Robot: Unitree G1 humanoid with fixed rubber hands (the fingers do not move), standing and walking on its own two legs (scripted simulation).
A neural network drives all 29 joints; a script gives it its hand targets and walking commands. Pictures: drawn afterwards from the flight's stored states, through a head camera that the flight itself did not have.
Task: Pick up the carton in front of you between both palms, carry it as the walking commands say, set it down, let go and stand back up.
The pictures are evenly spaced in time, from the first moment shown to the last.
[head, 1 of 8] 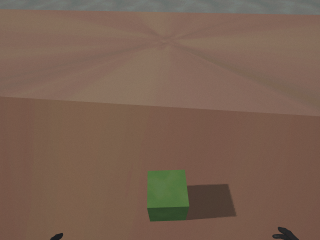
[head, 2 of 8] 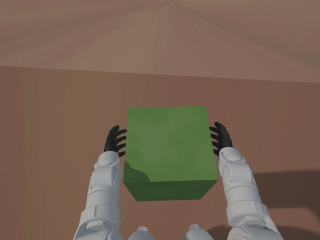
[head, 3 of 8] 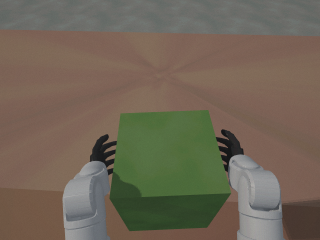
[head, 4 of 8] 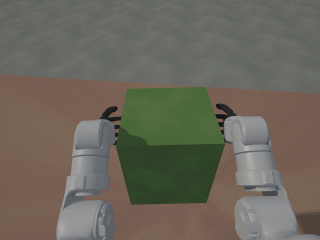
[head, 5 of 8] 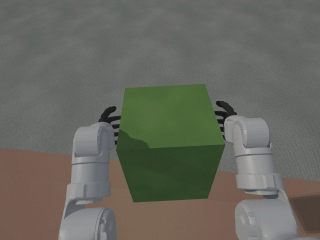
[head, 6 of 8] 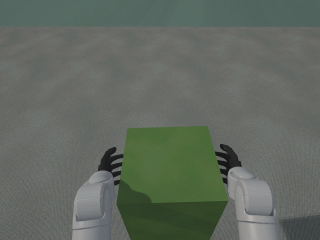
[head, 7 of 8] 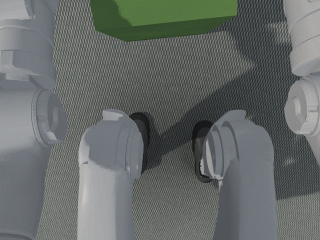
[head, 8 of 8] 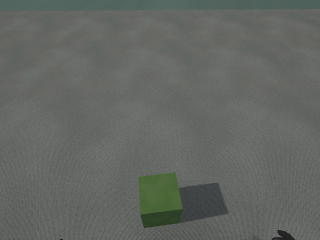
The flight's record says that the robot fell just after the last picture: no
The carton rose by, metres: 0.69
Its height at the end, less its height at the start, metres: -0.27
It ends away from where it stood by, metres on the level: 5.79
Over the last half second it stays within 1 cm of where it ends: yes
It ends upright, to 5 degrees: yes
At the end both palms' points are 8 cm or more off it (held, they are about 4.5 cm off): yes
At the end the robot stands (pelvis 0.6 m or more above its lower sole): yes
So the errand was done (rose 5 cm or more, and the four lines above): yes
